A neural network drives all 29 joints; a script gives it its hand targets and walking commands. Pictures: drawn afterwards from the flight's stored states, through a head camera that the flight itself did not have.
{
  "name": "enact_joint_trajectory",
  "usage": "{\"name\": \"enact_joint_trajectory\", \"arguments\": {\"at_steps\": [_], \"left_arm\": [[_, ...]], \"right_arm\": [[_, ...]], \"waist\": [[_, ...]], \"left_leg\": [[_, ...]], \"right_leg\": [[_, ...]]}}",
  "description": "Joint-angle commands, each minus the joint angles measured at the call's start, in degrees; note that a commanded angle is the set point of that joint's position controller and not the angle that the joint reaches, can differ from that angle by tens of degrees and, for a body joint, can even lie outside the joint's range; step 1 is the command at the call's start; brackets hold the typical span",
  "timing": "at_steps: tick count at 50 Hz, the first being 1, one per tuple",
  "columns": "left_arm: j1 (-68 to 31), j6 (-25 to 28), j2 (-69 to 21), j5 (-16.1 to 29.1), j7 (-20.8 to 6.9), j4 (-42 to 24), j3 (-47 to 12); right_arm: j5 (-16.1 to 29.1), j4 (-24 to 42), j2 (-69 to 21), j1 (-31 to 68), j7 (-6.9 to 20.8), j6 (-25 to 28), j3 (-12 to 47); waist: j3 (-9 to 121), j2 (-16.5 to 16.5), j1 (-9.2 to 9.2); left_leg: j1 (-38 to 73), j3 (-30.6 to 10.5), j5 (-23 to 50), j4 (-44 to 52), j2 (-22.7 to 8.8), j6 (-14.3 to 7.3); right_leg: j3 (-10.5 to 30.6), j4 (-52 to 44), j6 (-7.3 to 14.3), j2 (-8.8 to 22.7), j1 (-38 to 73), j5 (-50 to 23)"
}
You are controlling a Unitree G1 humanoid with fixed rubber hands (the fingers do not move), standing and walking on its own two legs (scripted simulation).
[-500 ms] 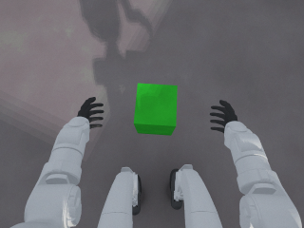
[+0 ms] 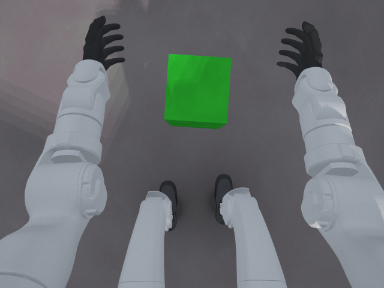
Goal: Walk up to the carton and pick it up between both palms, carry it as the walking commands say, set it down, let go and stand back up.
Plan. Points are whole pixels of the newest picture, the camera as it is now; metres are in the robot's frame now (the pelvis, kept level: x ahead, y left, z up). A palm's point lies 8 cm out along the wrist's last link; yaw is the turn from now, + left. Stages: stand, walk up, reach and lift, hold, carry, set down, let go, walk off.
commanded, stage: reach and lift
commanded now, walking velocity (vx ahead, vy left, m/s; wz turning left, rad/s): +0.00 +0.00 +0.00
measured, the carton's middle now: (196, 96) +0.53 -0.01 -0.54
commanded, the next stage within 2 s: none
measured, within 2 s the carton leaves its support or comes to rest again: neither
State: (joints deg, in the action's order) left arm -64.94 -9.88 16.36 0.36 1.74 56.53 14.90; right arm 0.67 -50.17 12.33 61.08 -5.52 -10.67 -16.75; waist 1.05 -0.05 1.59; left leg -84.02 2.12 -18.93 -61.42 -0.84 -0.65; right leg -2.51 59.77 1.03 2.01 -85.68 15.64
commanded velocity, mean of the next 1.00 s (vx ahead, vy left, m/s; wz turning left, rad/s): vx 0.00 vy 0.00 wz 0.00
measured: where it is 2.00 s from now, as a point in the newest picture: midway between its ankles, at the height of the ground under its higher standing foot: (196, 211)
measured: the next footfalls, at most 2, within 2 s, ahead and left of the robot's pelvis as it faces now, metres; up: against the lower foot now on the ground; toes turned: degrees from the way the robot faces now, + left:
none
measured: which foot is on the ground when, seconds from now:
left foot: down 0.00-1.00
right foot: down 0.00-1.00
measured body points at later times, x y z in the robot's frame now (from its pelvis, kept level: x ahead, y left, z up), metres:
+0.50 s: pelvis +0.01 +0.00 -0.04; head +0.33 +0.00 +0.26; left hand +0.55 +0.19 -0.17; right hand +0.53 -0.20 -0.17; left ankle +0.06 +0.11 -0.63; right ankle +0.09 -0.12 -0.63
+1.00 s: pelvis -0.02 +0.00 -0.20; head +0.33 +0.00 +0.08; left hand +0.55 +0.18 -0.34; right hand +0.53 -0.20 -0.33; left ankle +0.06 +0.11 -0.63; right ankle +0.08 -0.12 -0.63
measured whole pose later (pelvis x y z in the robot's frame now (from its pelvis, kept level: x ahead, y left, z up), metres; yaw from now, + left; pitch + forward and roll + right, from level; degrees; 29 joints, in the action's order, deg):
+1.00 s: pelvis -0.02 +0.00 -0.20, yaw +1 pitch +47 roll +0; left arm -80.9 -8.8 21.6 7.7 5.4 61.4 8.7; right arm 7.2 -56.7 16.6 77.7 -8.0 -8.7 -14.0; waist -5.1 0.0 2.3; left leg -121.6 0.5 -32.8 -107.9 -0.5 -0.3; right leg -1.2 105.9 0.8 1.7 -123.3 29.1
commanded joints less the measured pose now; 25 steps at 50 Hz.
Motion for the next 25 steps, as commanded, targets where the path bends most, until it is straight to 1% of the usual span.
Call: {"name": "enact_joint_trajectory", "arguments": {"at_steps": [1,4,7,10,13,15,17,19,22,25], "left_arm": [[-16.6,2.6,7.3,-0.4,-0.2,-5.5,1.5],[-18.2,3.1,7.5,-0.6,-0.4,-6.4,2.0],[-17.2,3.5,6.7,-1.3,-0.8,-8.0,2.8],[-16.6,4.0,5.9,-2.7,-1.1,-9.6,4.2],[-15.4,4.0,4.6,-4.1,-1.6,-9.6,5.2],[-14.7,3.8,3.7,-4.9,-1.9,-8.7,5.8],[-14.2,3.7,2.5,-5.6,-2.2,-6.7,6.2],[-14.8,3.6,2.2,-6.1,-2.2,-6.0,6.5],[-16.7,3.2,3.2,-6.0,-1.6,-5.5,6.5],[-18.9,2.8,4.7,-4.8,-0.8,-5.7,5.5]], "right_arm": [[-0.3,6.6,6.1,16.7,0.4,2.5,-0.8],[-0.8,7.3,6.5,18.9,0.7,2.8,-1.3],[-2.0,7.7,5.9,16.9,1.0,3.2,-2.4],[-3.3,9.0,5.2,16.1,1.6,3.7,-3.8],[-4.5,9.2,4.5,14.8,2.4,4.1,-5.4],[-5.2,8.4,3.8,13.9,2.9,4.3,-6.4],[-5.8,6.3,2.9,13.7,3.5,4.4,-7.3],[-6.0,5.3,2.7,14.7,3.7,4.6,-7.7],[-5.7,4.5,3.6,17.4,3.4,4.4,-7.7],[-4.9,4.1,4.6,19.5,2.5,4.1,-7.1]], "waist": [[59.4,0.5,-0.66],[63.3,0.5,-0.60],[66.8,0.8,-0.16],[66.3,1.4,-0.29],[63.6,1.9,0.20],[60.5,2.2,0.61],[55.9,2.3,0.74],[53.8,2.2,0.45],[54.5,1.7,-0.02],[57.6,1.4,0.00]], "left_leg": [[22.9,-2.3,19.1,3.4,5.2,1.4],[24.4,-2.4,22.8,3.3,5.3,1.3],[25.5,-2.8,27.7,3.1,5.4,1.2],[25.3,-3.2,30.5,3.2,5.1,1.2],[27.0,-4.0,32.2,2.8,4.6,1.4],[26.3,-4.2,31.4,2.1,4.4,1.7],[22.0,-4.0,27.5,0.8,4.5,2.0],[17.6,-3.5,23.8,-1.4,4.6,2.3],[12.3,-2.6,18.8,-6.1,5.1,2.6],[9.7,-2.0,15.8,-11.4,5.6,2.8]], "right_leg": [[3.8,-0.8,-2.3,-5.4,36.3,-20.9],[3.9,-0.6,-2.5,-5.6,37.8,-25.3],[4.0,0.0,-2.6,-5.6,39.5,-31.7],[4.1,0.0,-2.7,-5.5,37.5,-34.1],[3.3,-0.6,-3.2,-5.6,30.8,-32.0],[2.7,-0.5,-3.5,-5.6,25.4,-29.2],[2.2,0.7,-3.6,-5.6,19.8,-25.0],[2.0,3.0,-3.5,-5.8,16.2,-21.5],[1.8,7.9,-3.4,-6.2,13.7,-17.1],[1.3,13.4,-3.5,-6.5,12.2,-14.1]]}}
